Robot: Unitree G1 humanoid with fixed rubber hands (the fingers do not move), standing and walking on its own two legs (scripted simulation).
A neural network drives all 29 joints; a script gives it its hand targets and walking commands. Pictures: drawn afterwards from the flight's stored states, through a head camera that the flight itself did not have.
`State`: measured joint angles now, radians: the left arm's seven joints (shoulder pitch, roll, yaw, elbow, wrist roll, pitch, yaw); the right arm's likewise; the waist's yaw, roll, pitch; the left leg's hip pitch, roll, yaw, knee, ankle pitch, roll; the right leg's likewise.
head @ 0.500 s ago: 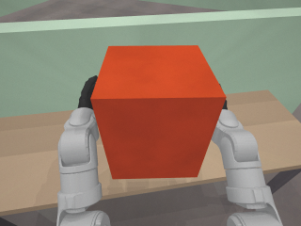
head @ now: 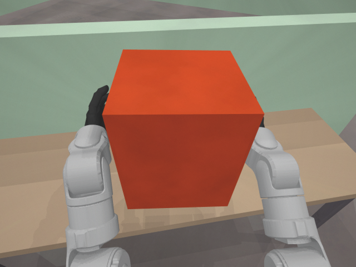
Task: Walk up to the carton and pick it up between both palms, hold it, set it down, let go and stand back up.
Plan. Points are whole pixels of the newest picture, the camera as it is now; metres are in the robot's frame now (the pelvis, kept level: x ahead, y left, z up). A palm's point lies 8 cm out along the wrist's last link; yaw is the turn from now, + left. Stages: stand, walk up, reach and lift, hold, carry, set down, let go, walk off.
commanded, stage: hold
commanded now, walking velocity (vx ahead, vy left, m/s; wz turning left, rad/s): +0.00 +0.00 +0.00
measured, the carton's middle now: (177, 131) +0.35 +0.01 +0.17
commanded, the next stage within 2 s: none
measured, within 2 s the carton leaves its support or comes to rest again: neither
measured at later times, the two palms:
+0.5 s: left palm (102, 129) +0.34 +0.16 +0.19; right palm (253, 131) +0.35 -0.15 +0.17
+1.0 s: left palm (105, 127) +0.35 +0.15 +0.19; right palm (254, 133) +0.35 -0.15 +0.16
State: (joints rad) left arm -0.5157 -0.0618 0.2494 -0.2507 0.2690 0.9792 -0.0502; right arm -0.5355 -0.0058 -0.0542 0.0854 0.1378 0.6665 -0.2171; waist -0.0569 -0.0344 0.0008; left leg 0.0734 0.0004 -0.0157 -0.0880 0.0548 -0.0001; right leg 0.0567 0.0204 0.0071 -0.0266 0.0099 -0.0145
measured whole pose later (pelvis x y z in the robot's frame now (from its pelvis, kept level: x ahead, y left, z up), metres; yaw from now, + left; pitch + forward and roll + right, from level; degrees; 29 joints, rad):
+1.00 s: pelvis +0.01 +0.00 +0.00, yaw +0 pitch -4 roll +0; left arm -0.48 -0.09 0.25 -0.27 0.25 0.96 -0.04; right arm -0.49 -0.04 0.00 0.07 0.15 0.64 -0.24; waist -0.07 -0.02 0.05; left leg 0.13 0.00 -0.02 -0.09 0.03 0.00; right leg 0.13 0.02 0.00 -0.06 0.00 -0.02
